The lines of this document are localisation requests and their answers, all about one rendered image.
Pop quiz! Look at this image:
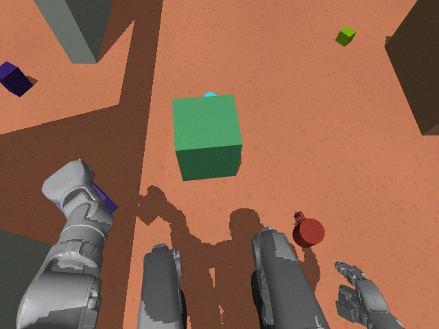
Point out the right robot hand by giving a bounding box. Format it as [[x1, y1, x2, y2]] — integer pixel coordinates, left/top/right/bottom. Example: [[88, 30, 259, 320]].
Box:
[[335, 261, 391, 327]]

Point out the left robot hand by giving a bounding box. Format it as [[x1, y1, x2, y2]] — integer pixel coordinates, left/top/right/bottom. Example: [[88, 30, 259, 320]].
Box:
[[42, 159, 110, 212]]

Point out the left robot arm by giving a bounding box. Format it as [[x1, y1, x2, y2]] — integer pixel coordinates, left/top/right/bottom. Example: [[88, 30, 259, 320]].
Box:
[[16, 184, 114, 329]]

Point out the right robot arm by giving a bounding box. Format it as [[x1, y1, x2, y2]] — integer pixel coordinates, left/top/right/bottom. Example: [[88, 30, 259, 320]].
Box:
[[367, 313, 405, 329]]

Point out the right robot foot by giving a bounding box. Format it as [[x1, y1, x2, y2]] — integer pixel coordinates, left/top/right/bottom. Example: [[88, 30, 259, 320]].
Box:
[[251, 270, 274, 329]]

